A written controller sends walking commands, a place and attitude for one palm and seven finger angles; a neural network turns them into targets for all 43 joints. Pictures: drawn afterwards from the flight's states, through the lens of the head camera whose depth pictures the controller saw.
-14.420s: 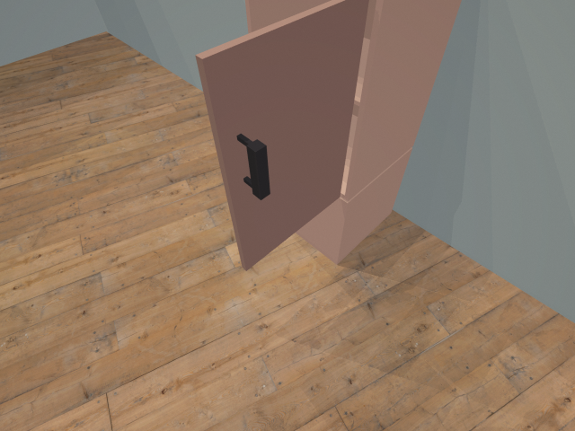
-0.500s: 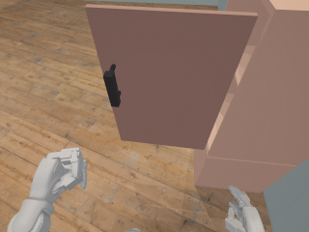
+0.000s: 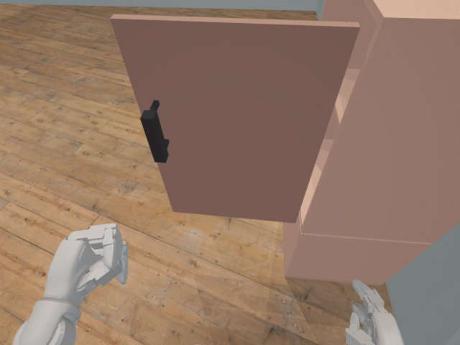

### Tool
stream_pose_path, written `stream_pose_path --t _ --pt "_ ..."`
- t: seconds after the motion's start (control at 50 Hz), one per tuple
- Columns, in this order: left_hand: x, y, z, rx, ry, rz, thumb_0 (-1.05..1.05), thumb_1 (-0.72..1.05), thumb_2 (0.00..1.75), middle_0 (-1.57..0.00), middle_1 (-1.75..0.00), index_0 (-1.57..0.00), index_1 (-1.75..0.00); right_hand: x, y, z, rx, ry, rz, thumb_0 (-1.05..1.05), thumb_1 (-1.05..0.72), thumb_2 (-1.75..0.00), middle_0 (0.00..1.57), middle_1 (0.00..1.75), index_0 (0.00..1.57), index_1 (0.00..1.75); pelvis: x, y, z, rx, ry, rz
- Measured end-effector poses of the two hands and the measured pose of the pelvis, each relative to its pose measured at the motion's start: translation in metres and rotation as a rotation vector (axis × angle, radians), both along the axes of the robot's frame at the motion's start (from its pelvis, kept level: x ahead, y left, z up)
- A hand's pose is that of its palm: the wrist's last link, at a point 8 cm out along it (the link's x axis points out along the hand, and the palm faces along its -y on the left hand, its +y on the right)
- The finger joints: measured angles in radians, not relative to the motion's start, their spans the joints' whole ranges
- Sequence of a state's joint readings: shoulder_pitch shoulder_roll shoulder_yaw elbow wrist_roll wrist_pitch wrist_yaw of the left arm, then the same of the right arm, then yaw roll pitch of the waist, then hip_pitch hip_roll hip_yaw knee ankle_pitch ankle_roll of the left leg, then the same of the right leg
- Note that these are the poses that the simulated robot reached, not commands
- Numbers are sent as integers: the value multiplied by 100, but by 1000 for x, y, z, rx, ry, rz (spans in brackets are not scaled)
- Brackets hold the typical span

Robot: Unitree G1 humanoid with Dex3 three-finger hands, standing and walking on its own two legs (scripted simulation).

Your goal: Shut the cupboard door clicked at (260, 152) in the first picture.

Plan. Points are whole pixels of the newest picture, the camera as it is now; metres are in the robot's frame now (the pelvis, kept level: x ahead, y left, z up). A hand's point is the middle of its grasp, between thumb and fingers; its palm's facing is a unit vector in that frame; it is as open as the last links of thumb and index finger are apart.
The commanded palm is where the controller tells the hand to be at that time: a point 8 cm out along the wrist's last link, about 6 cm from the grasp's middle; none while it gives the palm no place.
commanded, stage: bring the fist close to the handle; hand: left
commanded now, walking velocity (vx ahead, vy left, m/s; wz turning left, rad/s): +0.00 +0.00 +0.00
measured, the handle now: (158, 131) +0.52 +0.19 +0.07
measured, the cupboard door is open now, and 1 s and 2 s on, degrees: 89 89 84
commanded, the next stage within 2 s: push the door shut along its arc in 1.44 s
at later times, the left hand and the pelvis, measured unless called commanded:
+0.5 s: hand (144, 214) +0.31 +0.16 +0.08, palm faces -0.08 -1.00 -0.04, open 3.1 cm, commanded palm +0.29 +0.22 +0.08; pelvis +0.01 +0.01 +0.00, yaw +0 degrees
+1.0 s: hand (165, 168) +0.40 +0.15 +0.09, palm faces -0.07 -1.00 -0.03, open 3.1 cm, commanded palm +0.39 +0.20 +0.08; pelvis +0.00 +0.00 +0.00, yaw -1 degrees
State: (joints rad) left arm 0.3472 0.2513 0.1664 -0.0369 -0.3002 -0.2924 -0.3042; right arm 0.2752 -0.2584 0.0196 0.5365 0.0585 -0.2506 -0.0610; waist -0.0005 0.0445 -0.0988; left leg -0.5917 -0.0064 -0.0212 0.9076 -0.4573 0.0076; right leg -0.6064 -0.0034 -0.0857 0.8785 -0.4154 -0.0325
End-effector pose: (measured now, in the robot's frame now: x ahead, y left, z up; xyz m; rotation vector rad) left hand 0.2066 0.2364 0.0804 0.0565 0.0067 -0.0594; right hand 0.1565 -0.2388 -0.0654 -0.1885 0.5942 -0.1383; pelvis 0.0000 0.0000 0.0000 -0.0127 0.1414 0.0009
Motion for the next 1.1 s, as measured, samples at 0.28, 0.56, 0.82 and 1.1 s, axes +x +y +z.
stream_pose_path --t 0.28,0.56,0.82,1.1 --pt "38 -9 2 -7 -25 -24 2 90 90 -130 -150 -131 -150 6 11 -6 13 8 16 1 -90 -90 20 30 20 30 2 5 0 -2 12 7" --pt "91 -19 6 -15 -28 -21 2 90 90 -130 -150 -130 -150 -11 6 -11 21 100 -26 1 -90 -90 20 30 20 30 8 8 5 8 22 -12" --pt "138 -34 5 -13 -25 -25 2 90 90 -130 -150 -130 -150 -28 0 -22 17 197 -51 1 -90 -90 20 30 20 30 2 7 5 12 25 -14" --pt "196 -37 8 -32 -10 -3 2 90 90 -130 -150 -130 -150 -79 -14 -36 11 372 -127 1 -90 -90 20 30 20 30 -2 4 3 14 65 -24"
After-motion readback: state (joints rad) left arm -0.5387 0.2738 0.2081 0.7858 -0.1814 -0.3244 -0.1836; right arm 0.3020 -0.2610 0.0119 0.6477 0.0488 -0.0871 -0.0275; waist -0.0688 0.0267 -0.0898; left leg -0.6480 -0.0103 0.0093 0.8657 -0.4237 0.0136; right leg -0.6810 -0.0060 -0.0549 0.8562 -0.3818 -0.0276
